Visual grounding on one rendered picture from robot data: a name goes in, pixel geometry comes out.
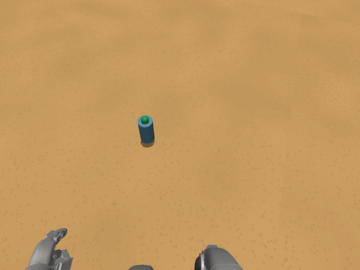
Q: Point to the left robot hand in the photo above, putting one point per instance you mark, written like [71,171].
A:
[45,252]

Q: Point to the bottle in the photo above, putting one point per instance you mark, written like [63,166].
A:
[146,129]

